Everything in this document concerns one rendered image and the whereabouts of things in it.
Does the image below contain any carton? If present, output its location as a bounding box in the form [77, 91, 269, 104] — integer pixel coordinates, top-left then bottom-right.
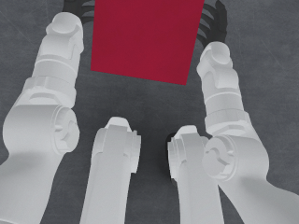
[91, 0, 205, 86]

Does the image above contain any robot right hand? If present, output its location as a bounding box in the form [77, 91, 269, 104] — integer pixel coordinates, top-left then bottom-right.
[196, 0, 228, 50]

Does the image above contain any left robot thigh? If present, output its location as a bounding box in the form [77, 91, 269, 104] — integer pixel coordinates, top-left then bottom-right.
[79, 124, 141, 224]

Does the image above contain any robot right upper arm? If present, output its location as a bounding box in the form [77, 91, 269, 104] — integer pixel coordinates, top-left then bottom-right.
[202, 133, 299, 224]

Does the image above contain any robot left hand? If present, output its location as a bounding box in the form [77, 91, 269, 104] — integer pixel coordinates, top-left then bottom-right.
[62, 0, 95, 25]

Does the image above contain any right robot forearm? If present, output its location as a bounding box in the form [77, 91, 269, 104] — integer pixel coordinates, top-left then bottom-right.
[196, 41, 262, 144]

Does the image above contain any left robot forearm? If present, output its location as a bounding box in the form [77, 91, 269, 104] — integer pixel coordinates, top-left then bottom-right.
[3, 12, 84, 146]

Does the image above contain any right robot foot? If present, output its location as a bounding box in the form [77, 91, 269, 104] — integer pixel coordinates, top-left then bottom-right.
[165, 133, 178, 188]

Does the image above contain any robot left upper arm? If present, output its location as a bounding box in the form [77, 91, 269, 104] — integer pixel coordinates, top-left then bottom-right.
[0, 105, 79, 224]

